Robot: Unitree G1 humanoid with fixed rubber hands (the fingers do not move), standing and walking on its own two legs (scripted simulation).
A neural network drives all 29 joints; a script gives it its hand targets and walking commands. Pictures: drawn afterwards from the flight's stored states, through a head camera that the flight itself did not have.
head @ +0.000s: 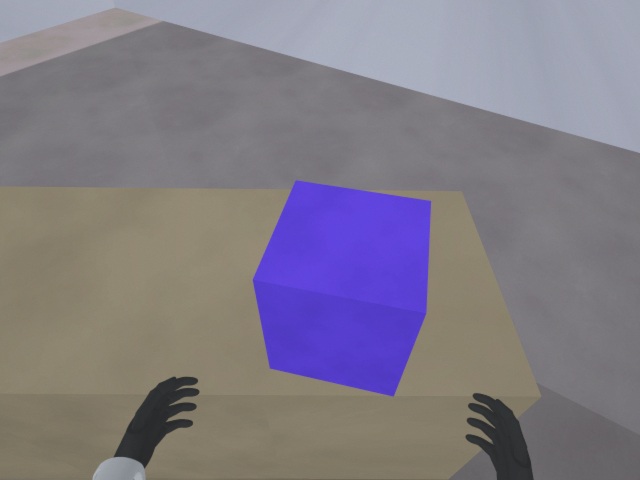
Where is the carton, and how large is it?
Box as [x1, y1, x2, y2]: [253, 180, 430, 396]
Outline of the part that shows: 296,180 253,278 270,368 393,396 425,315 430,201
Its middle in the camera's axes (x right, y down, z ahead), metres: +0.04 +0.09 +0.61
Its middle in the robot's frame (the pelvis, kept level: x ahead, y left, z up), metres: +0.39 +0.00 -0.03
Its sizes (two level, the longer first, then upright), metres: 0.210 0.200 0.250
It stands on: a pedestal, 0.62 m high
